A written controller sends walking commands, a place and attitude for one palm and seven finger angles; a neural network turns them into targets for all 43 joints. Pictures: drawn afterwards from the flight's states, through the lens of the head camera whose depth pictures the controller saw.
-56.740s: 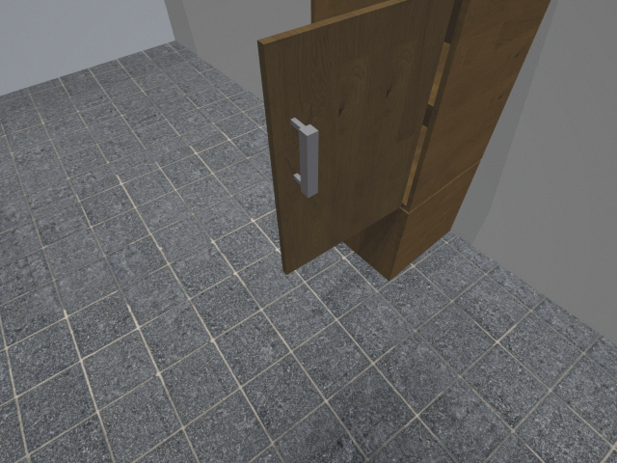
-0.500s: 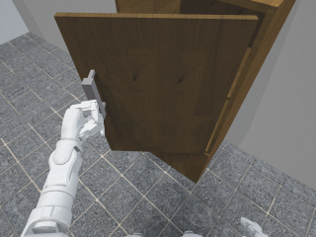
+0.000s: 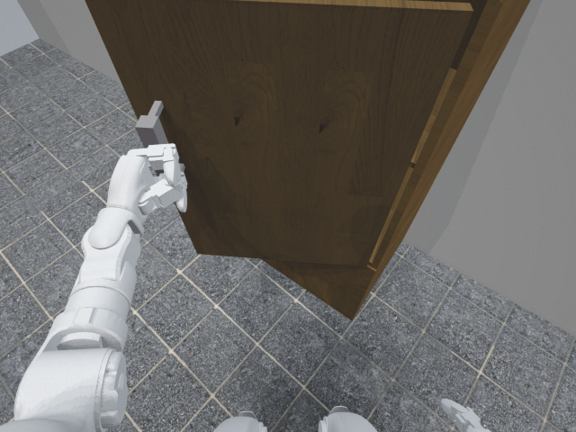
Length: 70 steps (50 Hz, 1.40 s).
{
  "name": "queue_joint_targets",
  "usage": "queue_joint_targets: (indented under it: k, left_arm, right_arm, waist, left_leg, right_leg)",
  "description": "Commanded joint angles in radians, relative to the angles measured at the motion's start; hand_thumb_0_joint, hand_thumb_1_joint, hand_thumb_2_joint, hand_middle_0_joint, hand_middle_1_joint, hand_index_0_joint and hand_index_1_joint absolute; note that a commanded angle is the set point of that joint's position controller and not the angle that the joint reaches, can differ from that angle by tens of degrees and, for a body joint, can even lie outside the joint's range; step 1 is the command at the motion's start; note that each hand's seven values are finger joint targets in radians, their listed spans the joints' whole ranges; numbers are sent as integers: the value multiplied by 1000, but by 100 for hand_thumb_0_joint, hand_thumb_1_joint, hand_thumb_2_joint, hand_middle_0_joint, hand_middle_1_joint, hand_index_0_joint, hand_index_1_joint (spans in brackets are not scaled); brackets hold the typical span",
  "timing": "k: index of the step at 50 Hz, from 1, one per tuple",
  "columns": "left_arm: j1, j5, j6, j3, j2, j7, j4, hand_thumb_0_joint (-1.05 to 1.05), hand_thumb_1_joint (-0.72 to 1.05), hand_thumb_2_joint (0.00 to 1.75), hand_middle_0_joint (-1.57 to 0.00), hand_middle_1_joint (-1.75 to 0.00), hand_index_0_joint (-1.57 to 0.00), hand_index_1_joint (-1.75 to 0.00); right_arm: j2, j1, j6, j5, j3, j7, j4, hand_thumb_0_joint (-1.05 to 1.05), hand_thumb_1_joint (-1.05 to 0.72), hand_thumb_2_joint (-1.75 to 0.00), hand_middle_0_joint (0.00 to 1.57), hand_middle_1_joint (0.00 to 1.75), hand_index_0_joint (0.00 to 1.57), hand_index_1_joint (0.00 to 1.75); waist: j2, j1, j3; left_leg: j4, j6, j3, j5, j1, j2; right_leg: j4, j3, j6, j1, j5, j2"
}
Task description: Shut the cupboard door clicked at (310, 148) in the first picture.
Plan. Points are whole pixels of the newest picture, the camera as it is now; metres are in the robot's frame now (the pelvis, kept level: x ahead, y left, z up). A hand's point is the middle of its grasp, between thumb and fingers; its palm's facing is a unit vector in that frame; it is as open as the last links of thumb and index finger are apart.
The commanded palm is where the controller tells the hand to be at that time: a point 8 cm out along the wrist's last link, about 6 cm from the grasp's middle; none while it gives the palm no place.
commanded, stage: push the door shut along its arc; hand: left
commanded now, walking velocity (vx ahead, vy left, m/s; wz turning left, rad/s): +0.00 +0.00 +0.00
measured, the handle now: (166, 150) +0.50 +0.20 +0.09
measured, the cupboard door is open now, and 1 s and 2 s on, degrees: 31 15 2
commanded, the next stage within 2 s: pull the fist back off the door in 1.50 s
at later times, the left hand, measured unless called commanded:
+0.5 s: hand (195, 161) +0.47 +0.15 +0.09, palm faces -0.22 -0.98 -0.01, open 3.1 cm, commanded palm +0.47 +0.19 +0.09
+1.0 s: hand (225, 131) +0.53 +0.11 +0.09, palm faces -0.37 -0.93 -0.01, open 3.1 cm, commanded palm +0.54 +0.15 +0.09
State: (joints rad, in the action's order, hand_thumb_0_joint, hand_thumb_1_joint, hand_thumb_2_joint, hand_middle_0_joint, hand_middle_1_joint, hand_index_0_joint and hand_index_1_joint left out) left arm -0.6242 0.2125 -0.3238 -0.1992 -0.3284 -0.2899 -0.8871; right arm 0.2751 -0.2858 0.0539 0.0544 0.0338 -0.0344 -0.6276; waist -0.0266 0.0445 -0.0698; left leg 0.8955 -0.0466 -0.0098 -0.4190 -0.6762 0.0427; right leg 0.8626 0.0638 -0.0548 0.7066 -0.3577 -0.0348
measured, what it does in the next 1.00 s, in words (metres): stands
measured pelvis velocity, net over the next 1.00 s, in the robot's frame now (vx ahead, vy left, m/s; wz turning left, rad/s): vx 0.00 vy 0.02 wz -0.03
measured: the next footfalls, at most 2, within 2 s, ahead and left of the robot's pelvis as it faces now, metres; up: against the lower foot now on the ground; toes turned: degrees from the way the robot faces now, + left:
none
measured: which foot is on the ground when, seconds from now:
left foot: down 0.00-1.00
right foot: down 0.00-1.00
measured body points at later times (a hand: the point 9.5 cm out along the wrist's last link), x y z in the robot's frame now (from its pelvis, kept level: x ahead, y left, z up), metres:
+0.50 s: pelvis -0.01 +0.01 -0.01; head +0.09 +0.01 +0.43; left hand +0.48 +0.20 +0.09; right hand +0.03 -0.26 -0.13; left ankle +0.01 +0.09 -0.69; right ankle +0.04 -0.09 -0.69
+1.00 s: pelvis +0.00 +0.02 -0.03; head +0.13 +0.03 +0.40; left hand +0.55 +0.16 +0.10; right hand -0.01 -0.26 -0.13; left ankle +0.01 +0.09 -0.69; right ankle +0.04 -0.09 -0.69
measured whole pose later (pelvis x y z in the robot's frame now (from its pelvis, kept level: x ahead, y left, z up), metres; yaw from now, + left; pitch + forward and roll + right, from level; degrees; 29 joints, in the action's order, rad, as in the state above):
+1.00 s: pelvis +0.00 +0.02 -0.03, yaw -2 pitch +22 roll -3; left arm -1.16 0.13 -0.28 -0.21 -0.50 -0.44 -1.29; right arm 0.30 -0.38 0.05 0.02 0.05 -0.02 -0.67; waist -0.05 0.20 -0.09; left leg 1.06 -0.07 -0.01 -0.47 -0.96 0.02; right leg 0.97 0.07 -0.04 0.97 -0.38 -0.05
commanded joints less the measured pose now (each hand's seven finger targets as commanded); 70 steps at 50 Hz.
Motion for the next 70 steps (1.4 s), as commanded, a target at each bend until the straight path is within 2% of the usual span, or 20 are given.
queue_joint_targets:
  k: [1,11,13,16,18,20,24,26,29,32,35,38,43,45,49,52,56,59,62,70]
  left_arm:
    - [-521,17,-88,-27,-179,-34,153,0,90,90,-130,-150,-130,-150]
    - [-703,4,-102,1,-193,-70,47,0,90,90,-130,-150,-130,-150]
    - [-703,5,-105,-45,-246,-73,33,0,90,90,-130,-150,-130,-150]
    - [-729,-2,-105,-23,-233,-88,5,0,90,90,-130,-150,-130,-150]
    - [-730,-1,-105,-77,-299,-91,-23,0,90,90,-130,-150,-130,-150]
    - [-754,-6,-105,-40,-263,-101,-26,0,90,90,-130,-150,-130,-150]
    - [-803,-10,-109,-48,-284,-114,-48,0,90,90,-130,-150,-130,-150]
    - [-841,-11,-100,-33,-275,-121,-67,0,90,90,-130,-150,-130,-150]
    - [-907,-15,-99,7,-238,-130,-61,0,90,90,-130,-150,-130,-150]
    - [-921,-17,-79,-21,-272,-132,-105,0,90,90,-130,-150,-130,-150]
    - [-975,-22,-59,-9,-268,-138,-143,0,90,90,-130,-150,-130,-150]
    - [-1019,-33,-55,-68,-349,-133,-156,0,90,90,-130,-150,-130,-150]
    - [-1044,-50,-48,-35,-320,-151,-163,0,90,90,-130,-150,-130,-150]
    - [-1073,-53,-31,-19,-305,-157,-181,0,90,90,-130,-150,-130,-150]
    - [-1109,-64,-13,-25,-313,-150,-186,0,90,90,-130,-150,-130,-150]
    - [-1124,-78,12,-85,-397,-134,-242,0,90,90,-130,-150,-130,-150]
    - [-1128,-108,5,-110,-442,-128,-246,0,90,90,-130,-150,-130,-150]
    - [-1133,-110,0,-95,-428,-148,-212,0,90,90,-130,-150,-130,-150]
    - [-1151,-107,26,-75,-410,-166,-219,0,90,90,-130,-150,-130,-150]
    - [-1260,-92,51,0,-312,-187,-246,0,90,90,-130,-150,-130,-150]
  right_arm:
    - [146,-71,34,0,-58,-10,88,0,-90,-90,20,30,20,30]
    - [167,-119,29,0,-62,-7,52,0,-90,-90,20,30,20,30]
    - [177,-134,27,-5,-63,-6,51,0,-90,-90,20,30,20,30]
    - [173,-138,23,-4,-59,-2,52,0,-90,-90,20,30,20,30]
    - [183,-153,18,-5,-59,-4,51,0,-90,-90,20,30,20,30]
    - [178,-146,17,-3,-56,-1,59,0,-90,-90,20,30,20,30]
    - [188,-163,17,-7,-57,0,52,0,-90,-90,20,30,20,30]
    - [189,-171,17,-7,-58,-2,44,0,-90,-90,20,30,20,30]
    - [193,-182,22,-11,-61,0,31,0,-90,-90,20,30,20,30]
    - [201,-198,21,-14,-58,0,24,0,-90,-90,20,30,20,30]
    - [202,-204,22,-15,-54,-2,17,0,-90,-90,20,30,20,30]
    - [209,-226,24,-21,-52,-3,18,0,-90,-90,20,30,20,30]
    - [209,-250,22,-28,-57,2,18,0,-90,-90,20,30,20,30]
    - [211,-256,17,-29,-58,3,10,0,-90,-90,20,30,20,30]
    - [211,-272,12,-36,-58,4,5,0,-90,-90,20,30,20,30]
    - [217,-294,4,-39,-51,1,6,0,-90,-90,20,30,20,30]
    - [213,-313,2,-46,-52,4,13,0,-90,-90,20,30,20,30]
    - [211,-319,-1,-47,-56,4,18,0,-90,-90,20,30,20,30]
    - [213,-331,-8,-47,-61,2,7,0,-90,-90,20,30,20,30]
    - [207,-336,5,-59,-58,-8,-39,0,-90,-90,20,30,20,30]
  waist:
    - [32,53,-392]
    - [-32,103,-418]
    - [-37,90,-444]
    - [-42,102,-440]
    - [-14,98,-440]
    - [-36,109,-435]
    - [-60,118,-452]
    - [-27,142,-437]
    - [-96,157,-467]
    - [-51,165,-458]
    - [-63,186,-449]
    - [-69,183,-479]
    - [-127,193,-545]
    - [-108,213,-525]
    - [-148,212,-552]
    - [-75,230,-510]
    - [-114,221,-564]
    - [-142,219,-620]
    - [-112,239,-598]
    - [-158,279,-563]
  left_leg:
    - [-107,10,62,207,95,-24]
    - [-89,11,88,178,130,-32]
    - [-82,10,90,199,126,-30]
    - [-76,11,86,201,109,-31]
    - [-71,7,85,199,83,-31]
    - [-70,9,85,186,87,-33]
    - [-57,11,98,192,107,-36]
    - [-49,7,97,183,91,-39]
    - [-38,14,120,206,160,-45]
    - [-32,11,125,198,129,-47]
    - [-12,7,123,204,109,-46]
    - [4,3,124,215,76,-42]
    - [32,15,147,318,162,-54]
    - [40,13,147,300,154,-60]
    - [48,18,158,343,187,-61]
    - [57,4,134,293,74,-58]
    - [81,9,126,350,79,-57]
    - [91,11,125,400,113,-58]
    - [92,6,118,399,111,-59]
    - [104,5,135,419,173,-62]
  right_leg:
    - [-92,-93,26,-233,247,28]
    - [-81,-77,22,-108,173,17]
    - [-73,-79,18,-122,188,14]
    - [-70,-81,20,-117,194,13]
    - [-69,-85,18,-134,197,10]
    - [-67,-84,21,-103,181,11]
    - [-57,-77,17,-61,163,6]
    - [-61,-80,22,-50,160,4]
    - [-46,-64,18,33,143,3]
    - [-46,-62,18,33,132,0]
    - [-37,-62,20,63,133,-2]
    - [-21,-64,16,49,139,-3]
    - [8,-50,13,117,177,-9]
    - [4,-49,20,145,164,-11]
    - [14,-42,17,172,173,-14]
    - [10,-49,21,125,175,-18]
    - [33,-52,19,110,227,-21]
    - [42,-53,18,101,271,-23]
    - [30,-50,22,98,286,-27]
    - [26,-35,21,208,252,-31]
